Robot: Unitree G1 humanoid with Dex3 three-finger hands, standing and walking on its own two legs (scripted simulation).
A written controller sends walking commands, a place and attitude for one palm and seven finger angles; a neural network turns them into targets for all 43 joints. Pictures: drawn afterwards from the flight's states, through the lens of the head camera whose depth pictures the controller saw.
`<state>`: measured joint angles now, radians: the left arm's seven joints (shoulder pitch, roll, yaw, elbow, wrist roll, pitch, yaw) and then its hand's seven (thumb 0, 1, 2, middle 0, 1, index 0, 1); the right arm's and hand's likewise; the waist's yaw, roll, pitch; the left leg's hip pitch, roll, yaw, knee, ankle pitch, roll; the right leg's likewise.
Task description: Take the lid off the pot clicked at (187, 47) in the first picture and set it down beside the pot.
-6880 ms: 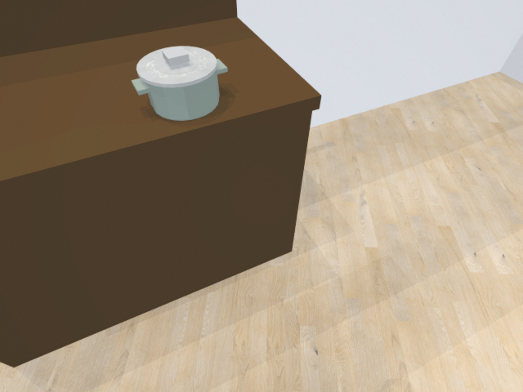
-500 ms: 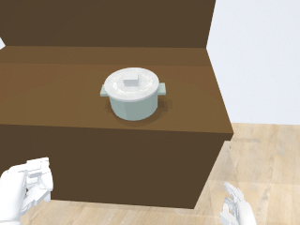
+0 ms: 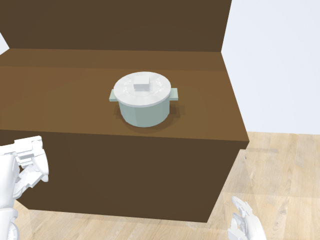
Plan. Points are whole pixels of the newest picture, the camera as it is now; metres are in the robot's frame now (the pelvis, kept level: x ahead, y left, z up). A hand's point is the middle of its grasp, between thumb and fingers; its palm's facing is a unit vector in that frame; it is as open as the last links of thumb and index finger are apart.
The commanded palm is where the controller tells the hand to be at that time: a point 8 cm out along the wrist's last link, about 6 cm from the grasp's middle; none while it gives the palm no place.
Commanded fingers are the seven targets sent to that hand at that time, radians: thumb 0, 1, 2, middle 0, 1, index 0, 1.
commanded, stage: reach forward and open the fingers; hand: left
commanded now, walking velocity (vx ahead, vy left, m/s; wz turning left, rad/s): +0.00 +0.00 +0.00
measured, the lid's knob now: (141, 82) +0.50 +0.14 +0.15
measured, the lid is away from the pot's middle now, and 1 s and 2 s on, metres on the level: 0.00 0.00 0.00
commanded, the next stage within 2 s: move the open hand above the knob in 1.64 s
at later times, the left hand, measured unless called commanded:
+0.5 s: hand (39, 153) +0.20 +0.27 +0.18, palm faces +0.19 -0.07 -0.98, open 3.4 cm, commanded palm +0.17 +0.26 +0.24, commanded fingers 0.00 0.20 1.38 -1.13 -0.68 -1.13 -0.68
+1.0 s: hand (56, 131) +0.24 +0.25 +0.20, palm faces -0.01 -0.01 -1.00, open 8.8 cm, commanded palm +0.21 +0.24 +0.27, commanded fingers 0.00 -0.37 1.74 -0.92 -0.08 -0.92 -0.08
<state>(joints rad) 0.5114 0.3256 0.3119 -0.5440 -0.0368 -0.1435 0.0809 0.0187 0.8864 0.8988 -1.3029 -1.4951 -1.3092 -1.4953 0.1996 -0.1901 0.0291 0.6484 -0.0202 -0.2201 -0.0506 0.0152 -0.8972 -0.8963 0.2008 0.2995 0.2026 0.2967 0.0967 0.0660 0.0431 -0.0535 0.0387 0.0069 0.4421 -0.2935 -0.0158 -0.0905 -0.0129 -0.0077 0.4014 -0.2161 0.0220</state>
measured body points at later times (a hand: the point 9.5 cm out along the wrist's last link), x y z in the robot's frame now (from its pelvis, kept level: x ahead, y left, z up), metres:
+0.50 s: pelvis -0.02 +0.00 +0.00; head -0.04 -0.06 +0.44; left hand +0.19 +0.27 +0.23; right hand +0.24 -0.19 -0.08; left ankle -0.03 +0.13 -0.74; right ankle +0.01 -0.14 -0.74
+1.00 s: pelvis -0.04 -0.01 +0.00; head -0.05 -0.07 +0.44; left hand +0.24 +0.25 +0.25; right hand +0.17 -0.23 -0.10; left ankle -0.03 +0.13 -0.74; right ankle +0.01 -0.14 -0.74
